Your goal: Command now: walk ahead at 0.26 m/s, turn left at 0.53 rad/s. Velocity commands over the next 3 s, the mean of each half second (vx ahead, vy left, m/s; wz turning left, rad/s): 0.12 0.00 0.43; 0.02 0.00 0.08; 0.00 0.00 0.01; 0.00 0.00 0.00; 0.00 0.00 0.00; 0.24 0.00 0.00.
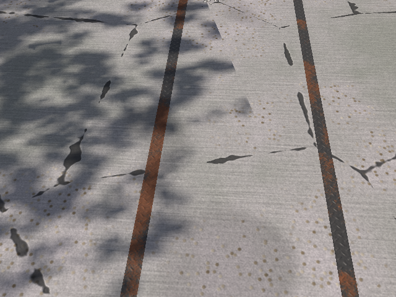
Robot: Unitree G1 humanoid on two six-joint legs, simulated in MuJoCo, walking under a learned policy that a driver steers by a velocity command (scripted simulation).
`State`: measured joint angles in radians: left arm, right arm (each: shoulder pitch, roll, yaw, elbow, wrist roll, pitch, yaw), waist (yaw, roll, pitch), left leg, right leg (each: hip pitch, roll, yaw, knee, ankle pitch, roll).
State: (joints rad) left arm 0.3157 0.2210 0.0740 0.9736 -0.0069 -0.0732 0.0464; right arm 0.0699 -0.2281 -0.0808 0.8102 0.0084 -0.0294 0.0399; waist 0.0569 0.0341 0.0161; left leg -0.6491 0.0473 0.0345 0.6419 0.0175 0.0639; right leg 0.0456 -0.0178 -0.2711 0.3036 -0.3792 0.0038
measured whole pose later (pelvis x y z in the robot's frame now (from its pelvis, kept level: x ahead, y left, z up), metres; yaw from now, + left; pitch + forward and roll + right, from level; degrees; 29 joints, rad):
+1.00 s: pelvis +0.18 -0.02 +0.00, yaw +14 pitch -1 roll +0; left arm 0.18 0.23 0.03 0.83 0.01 -0.03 0.01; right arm 0.19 -0.22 -0.05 0.76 -0.01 0.02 -0.02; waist 0.01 0.00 0.03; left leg -0.28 -0.06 -0.09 0.57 -0.28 0.01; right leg -0.24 0.00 0.01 0.57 -0.32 0.00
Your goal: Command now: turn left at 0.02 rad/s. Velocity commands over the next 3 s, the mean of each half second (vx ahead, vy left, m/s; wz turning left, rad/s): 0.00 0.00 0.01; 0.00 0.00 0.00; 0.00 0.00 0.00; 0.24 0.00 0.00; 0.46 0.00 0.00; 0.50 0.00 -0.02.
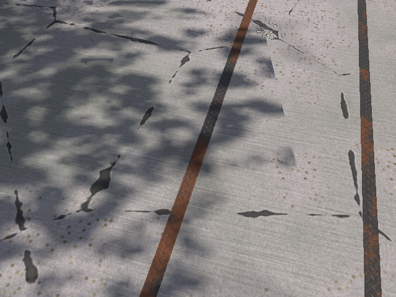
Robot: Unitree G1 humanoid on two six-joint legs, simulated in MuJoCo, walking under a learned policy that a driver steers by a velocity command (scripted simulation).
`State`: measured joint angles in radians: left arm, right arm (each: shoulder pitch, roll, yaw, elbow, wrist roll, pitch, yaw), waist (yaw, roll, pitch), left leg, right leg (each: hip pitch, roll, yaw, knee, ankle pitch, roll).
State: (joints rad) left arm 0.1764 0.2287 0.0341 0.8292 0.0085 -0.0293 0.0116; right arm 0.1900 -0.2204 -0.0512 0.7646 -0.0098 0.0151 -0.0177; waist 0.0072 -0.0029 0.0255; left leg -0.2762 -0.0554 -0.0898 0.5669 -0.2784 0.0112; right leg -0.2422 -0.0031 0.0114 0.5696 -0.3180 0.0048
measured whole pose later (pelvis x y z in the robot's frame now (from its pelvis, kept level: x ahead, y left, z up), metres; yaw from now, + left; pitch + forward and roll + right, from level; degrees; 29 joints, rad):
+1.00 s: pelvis +0.00 -0.02 +0.01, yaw +0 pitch -1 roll +0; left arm 0.24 0.21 0.01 1.04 0.00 -0.03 0.02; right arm 0.21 -0.21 -0.04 1.07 0.00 0.01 -0.05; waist 0.01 0.00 0.04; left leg -0.22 -0.02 -0.10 0.48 -0.24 -0.02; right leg -0.19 0.02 0.00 0.49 -0.27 -0.02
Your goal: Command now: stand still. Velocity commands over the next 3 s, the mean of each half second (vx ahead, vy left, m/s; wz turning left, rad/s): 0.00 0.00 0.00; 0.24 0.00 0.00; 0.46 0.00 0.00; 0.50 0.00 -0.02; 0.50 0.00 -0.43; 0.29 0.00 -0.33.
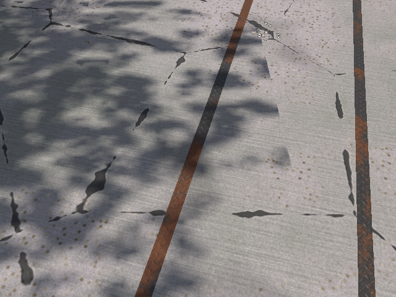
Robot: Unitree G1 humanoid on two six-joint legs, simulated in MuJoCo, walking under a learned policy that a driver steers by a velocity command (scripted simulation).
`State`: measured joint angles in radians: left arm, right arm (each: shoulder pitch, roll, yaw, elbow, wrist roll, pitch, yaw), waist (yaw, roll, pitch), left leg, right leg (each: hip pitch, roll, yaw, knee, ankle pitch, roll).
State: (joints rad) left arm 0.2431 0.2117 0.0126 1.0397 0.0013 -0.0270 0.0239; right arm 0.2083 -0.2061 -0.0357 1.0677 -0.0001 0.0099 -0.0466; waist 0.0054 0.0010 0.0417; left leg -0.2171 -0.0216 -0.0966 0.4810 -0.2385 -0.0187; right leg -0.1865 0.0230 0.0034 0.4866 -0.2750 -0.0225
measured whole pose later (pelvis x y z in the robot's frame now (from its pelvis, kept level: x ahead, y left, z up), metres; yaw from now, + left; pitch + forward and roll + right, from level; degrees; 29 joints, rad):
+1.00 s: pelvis +0.10 +0.05 +0.01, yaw +0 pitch +1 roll +0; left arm 0.28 0.27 0.05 0.97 -0.03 -0.10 0.00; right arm 0.41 -0.20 -0.03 1.10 0.01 -0.11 0.02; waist -0.03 -0.04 -0.03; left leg -0.12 -0.03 0.04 0.37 -0.27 0.05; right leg -0.50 -0.04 0.01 1.11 -0.27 -0.08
